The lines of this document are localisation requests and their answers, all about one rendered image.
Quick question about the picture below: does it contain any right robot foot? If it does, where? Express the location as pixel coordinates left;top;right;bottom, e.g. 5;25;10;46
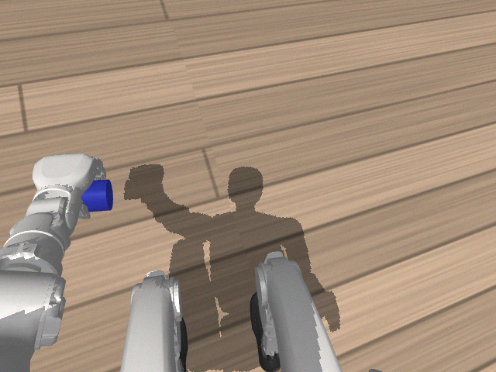
250;292;281;372

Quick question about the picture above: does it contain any left robot hand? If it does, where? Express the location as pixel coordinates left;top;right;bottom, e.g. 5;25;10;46
33;153;106;219

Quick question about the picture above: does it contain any left robot arm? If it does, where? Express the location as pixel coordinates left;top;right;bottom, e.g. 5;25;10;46
0;185;81;372

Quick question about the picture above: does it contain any can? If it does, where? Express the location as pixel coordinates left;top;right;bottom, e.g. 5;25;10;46
81;180;113;212

